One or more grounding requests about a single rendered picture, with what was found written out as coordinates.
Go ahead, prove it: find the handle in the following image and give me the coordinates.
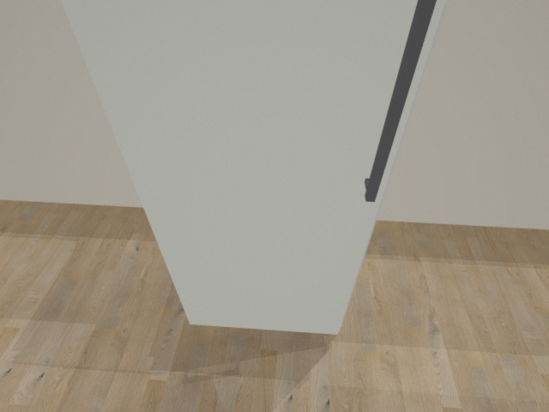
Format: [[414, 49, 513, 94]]
[[365, 0, 437, 202]]

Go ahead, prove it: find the fridge door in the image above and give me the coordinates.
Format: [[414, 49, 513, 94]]
[[61, 0, 446, 335]]

